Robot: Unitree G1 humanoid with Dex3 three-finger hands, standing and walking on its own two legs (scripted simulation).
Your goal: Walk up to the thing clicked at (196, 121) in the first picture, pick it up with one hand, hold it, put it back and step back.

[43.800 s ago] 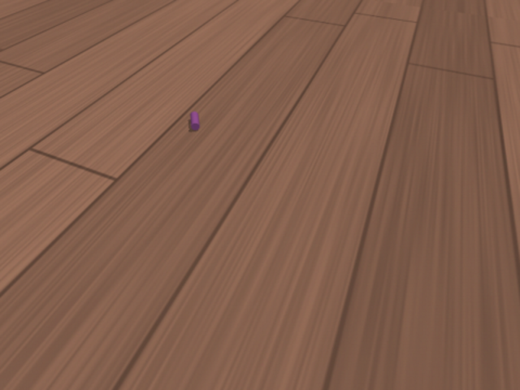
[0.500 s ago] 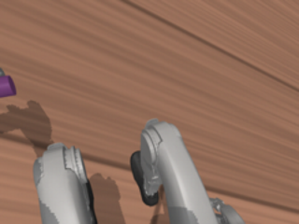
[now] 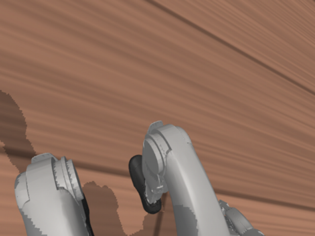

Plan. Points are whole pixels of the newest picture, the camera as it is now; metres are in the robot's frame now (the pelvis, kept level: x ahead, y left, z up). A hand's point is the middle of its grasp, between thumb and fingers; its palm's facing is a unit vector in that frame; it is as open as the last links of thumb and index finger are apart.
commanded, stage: rest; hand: left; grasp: from above
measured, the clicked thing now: out of the picture +0.48 +0.33 -0.25
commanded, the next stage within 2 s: open in 1.00 s
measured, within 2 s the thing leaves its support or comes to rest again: rests again in 1.52 s
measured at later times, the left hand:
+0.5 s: hand out of the picture +0.47 +0.31 -0.25, palm faces -0.45 -0.12 -0.88, open 8.0 cm
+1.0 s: hand out of the picture +0.47 +0.31 -0.26, palm faces -0.46 -0.14 -0.88, open 8.1 cm
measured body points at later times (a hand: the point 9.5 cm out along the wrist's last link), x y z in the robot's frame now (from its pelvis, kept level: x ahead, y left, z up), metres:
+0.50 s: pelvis +0.00 +0.00 -0.01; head +0.28 +0.12 +0.32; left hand +0.49 +0.31 -0.20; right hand +0.03 -0.26 -0.06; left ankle +0.06 +0.12 -0.28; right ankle +0.11 -0.11 -0.28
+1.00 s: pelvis -0.01 +0.00 -0.01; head +0.29 +0.12 +0.31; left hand +0.49 +0.32 -0.21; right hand +0.03 -0.26 -0.05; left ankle +0.06 +0.12 -0.28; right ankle +0.11 -0.11 -0.28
